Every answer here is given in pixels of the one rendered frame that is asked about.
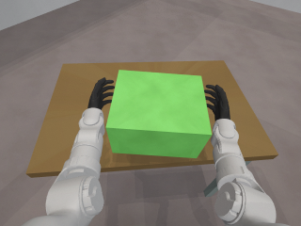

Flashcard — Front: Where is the left robot hand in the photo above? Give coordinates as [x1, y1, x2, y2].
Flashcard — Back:
[87, 77, 115, 110]

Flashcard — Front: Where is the robot right upper arm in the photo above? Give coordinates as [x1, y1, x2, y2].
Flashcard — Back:
[214, 181, 290, 226]

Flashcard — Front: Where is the right robot hand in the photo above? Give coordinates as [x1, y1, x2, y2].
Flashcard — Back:
[204, 85, 230, 121]

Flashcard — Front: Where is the robot left upper arm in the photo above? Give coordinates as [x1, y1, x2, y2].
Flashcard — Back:
[21, 174, 104, 226]

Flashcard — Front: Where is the robot left forearm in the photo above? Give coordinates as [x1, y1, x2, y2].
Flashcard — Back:
[45, 107, 105, 215]

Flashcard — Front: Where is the robot right forearm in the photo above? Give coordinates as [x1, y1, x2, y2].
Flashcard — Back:
[211, 119, 277, 219]

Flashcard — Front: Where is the table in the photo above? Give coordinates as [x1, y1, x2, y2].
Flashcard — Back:
[25, 60, 278, 198]

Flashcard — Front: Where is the carton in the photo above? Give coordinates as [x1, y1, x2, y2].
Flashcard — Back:
[105, 70, 212, 158]

